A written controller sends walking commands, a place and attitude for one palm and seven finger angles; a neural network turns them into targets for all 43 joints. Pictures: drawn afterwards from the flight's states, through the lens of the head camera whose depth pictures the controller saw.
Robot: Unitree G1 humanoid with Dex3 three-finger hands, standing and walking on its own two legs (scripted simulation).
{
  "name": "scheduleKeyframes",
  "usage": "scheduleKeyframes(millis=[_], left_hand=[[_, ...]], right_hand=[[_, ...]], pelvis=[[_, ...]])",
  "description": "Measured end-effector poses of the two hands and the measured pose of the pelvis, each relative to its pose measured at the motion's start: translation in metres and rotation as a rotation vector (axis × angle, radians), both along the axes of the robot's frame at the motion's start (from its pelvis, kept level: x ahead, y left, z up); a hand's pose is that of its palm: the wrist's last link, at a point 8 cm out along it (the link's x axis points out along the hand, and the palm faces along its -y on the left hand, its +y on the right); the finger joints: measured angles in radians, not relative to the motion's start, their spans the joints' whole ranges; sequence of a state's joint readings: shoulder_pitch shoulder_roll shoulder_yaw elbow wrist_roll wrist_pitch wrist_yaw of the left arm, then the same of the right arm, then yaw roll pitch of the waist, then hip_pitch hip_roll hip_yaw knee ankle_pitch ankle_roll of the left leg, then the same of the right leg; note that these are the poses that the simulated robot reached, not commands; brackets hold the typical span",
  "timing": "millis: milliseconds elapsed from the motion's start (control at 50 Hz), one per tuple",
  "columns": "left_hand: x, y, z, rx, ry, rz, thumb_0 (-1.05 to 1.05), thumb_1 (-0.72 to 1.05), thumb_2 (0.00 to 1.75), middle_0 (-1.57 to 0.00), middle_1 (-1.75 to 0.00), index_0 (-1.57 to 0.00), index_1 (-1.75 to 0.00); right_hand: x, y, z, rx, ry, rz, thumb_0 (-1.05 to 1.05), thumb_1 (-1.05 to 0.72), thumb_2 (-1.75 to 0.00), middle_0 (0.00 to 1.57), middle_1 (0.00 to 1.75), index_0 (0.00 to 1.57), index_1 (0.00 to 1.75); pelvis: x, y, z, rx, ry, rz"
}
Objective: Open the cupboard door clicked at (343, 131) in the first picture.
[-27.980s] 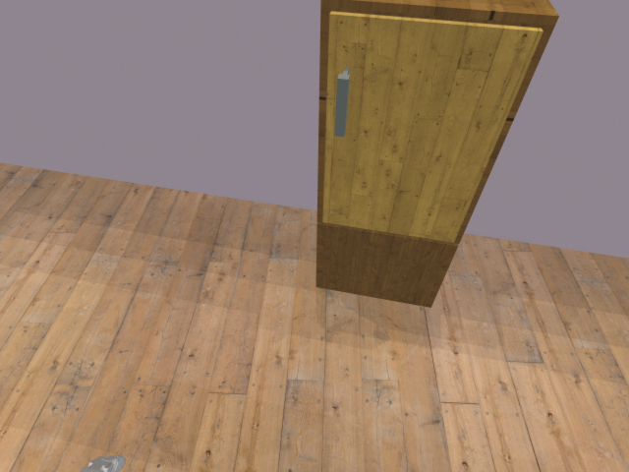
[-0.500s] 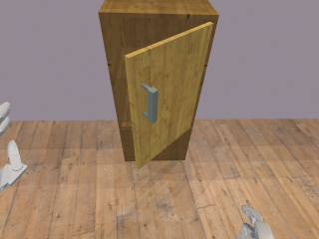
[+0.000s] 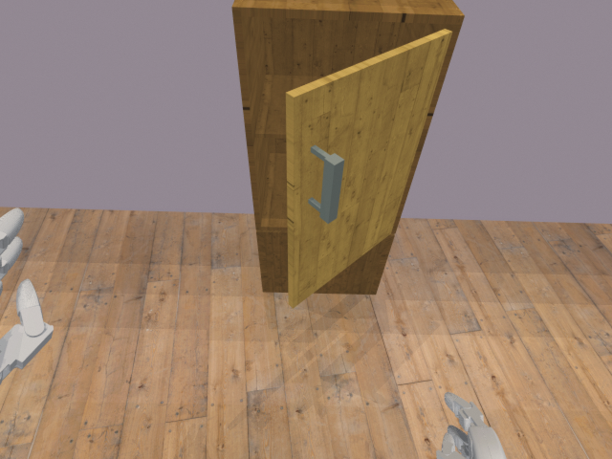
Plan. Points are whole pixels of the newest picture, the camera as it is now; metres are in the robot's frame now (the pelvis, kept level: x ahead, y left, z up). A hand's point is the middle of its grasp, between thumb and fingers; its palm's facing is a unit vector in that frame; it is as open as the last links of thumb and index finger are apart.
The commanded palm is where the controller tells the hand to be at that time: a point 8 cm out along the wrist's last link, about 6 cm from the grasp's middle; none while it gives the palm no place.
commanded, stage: stop stepping back and stand still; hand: left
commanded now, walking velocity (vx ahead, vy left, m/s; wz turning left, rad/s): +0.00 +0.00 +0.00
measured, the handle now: (322, 184) +0.55 +0.01 +0.04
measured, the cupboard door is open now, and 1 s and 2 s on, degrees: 42 42 42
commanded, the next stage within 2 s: let the arm hang, fingers relaxed in 0.12 s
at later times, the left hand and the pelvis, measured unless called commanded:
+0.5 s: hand out of the picture +0.05 +0.17 -0.18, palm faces -0.02 -0.98 -0.17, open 7.4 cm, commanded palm none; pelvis -0.01 +0.00 -0.01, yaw +1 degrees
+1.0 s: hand out of the picture -0.06 +0.14 -0.18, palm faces +0.08 -0.98 -0.18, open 7.4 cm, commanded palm none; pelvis +0.00 -0.01 -0.01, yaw +2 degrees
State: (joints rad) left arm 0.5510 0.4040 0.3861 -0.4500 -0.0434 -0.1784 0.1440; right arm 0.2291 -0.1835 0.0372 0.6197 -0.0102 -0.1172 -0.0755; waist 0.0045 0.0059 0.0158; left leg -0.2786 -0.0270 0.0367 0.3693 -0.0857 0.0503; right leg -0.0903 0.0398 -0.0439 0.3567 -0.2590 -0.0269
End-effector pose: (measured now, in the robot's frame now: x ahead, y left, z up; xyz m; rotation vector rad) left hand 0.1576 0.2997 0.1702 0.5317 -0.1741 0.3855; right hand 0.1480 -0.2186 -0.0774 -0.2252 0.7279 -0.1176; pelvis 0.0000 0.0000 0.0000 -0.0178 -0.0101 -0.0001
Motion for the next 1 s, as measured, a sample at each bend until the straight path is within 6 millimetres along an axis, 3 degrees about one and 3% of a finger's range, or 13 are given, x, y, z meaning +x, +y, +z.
scheduleKeyframes(millis=[220,240,280,320,360,440,500,560,620,680,740,860,1000], left_hand=[[-0.003,0.005,-0.007,-0.018,0.035,0.018,0.02,0.89,0.9,-0.21,-0.3,-0.21,-0.3],[0.0,0.005,-0.015,-0.02,0.046,0.008,0.01,0.89,0.9,-0.21,-0.3,-0.21,-0.3],[0.01,0.01,-0.057,-0.067,0.2,0.01,0.01,0.89,0.9,-0.2,-0.3,-0.21,-0.3],[0.013,0.012,-0.119,-0.155,0.442,0.04,0.0,0.9,0.9,-0.2,-0.3,-0.2,-0.3],[0.0,0.005,-0.182,-0.249,0.697,0.069,0.0,0.9,0.9,-0.2,-0.3,-0.2,-0.3],[-0.06,-0.038,-0.279,-0.43,1.129,0.093,0.01,0.91,0.9,-0.2,-0.3,-0.2,-0.3],[-0.117,-0.077,-0.317,-0.554,1.361,0.102,0.01,0.92,0.9,-0.2,-0.3,-0.2,-0.3],[-0.17,-0.089,-0.329,-0.623,1.504,0.185,0.01,0.97,0.9,-0.2,-0.3,-0.2,-0.3],[-0.214,-0.097,-0.328,-0.67,1.607,0.25,0.01,0.97,0.9,-0.2,-0.3,-0.21,-0.3],[-0.247,-0.102,-0.321,-0.687,1.68,0.311,0.01,0.95,0.9,-0.2,-0.3,-0.2,-0.3],[-0.266,-0.104,-0.315,-0.688,1.723,0.354,0.01,0.94,0.9,-0.2,-0.3,-0.2,-0.3],[-0.266,-0.107,-0.311,-0.673,1.716,0.374,0.01,0.92,0.9,-0.2,-0.3,-0.2,-0.3],[-0.223,-0.114,-0.319,-0.669,1.603,0.315,0.0,0.91,0.9,-0.2,-0.3,-0.2,-0.3]], right_hand=[[0.005,-0.004,0.0,-0.018,0.008,0.005,0.01,-0.9,-0.9,0.2,0.3,0.21,0.3],[0.006,-0.005,-0.003,-0.008,0.001,0.019,0.01,-0.9,-0.9,0.2,0.3,0.21,0.3],[0.006,-0.01,-0.016,0.003,0.045,0.055,0.01,-0.9,-0.9,0.2,0.29,0.21,0.3],[0.001,-0.018,-0.031,0.0,0.115,0.06,0.01,-0.9,-0.9,0.2,0.3,0.21,0.3],[-0.01,-0.026,-0.041,-0.006,0.176,0.039,0.01,-0.9,-0.9,0.2,0.3,0.21,0.3],[-0.048,-0.038,-0.049,-0.023,0.311,-0.025,0.01,-0.91,-0.9,0.2,0.29,0.21,0.3],[-0.085,-0.042,-0.052,-0.038,0.443,-0.065,0.0,-0.91,-0.9,0.2,0.29,0.2,0.3],[-0.123,-0.041,-0.055,-0.042,0.585,-0.089,0.0,-0.91,-0.9,0.19,0.29,0.2,0.3],[-0.156,-0.035,-0.059,-0.028,0.705,-0.104,0.0,-0.91,-0.9,0.19,0.29,0.2,0.3],[-0.179,-0.024,-0.064,0.002,0.784,-0.114,0.0,-0.91,-0.9,0.19,0.29,0.2,0.3],[-0.192,-0.012,-0.069,0.041,0.822,-0.12,0.0,-0.91,-0.9,0.19,0.29,0.2,0.3],[-0.195,0.01,-0.079,0.114,0.819,-0.122,0.0,-0.91,-0.9,0.2,0.29,0.2,0.3],[-0.177,0.019,-0.084,0.15,0.762,-0.114,0.0,-0.91,-0.9,0.2,0.29,0.2,0.3]], pelvis=[[0.001,0.003,0.0,-0.008,0.003,0.002],[0.001,0.004,-0.001,-0.01,0.011,0.008],[-0.002,0.006,-0.005,-0.014,0.021,0.021],[-0.006,0.007,-0.009,-0.011,0.021,0.026],[-0.008,0.007,-0.011,-0.005,0.015,0.025],[-0.009,0.002,-0.011,0.005,0.001,0.019],[-0.008,-0.002,-0.009,0.007,-0.006,0.019],[-0.006,-0.007,-0.006,0.004,-0.009,0.026],[-0.005,-0.009,-0.005,0.001,-0.012,0.033],[-0.004,-0.01,-0.004,0.0,-0.016,0.036],[-0.003,-0.011,-0.004,0.0,-0.02,0.036],[-0.001,-0.012,-0.005,0.005,-0.025,0.032],[0.004,-0.014,-0.006,0.012,-0.026,0.031]])
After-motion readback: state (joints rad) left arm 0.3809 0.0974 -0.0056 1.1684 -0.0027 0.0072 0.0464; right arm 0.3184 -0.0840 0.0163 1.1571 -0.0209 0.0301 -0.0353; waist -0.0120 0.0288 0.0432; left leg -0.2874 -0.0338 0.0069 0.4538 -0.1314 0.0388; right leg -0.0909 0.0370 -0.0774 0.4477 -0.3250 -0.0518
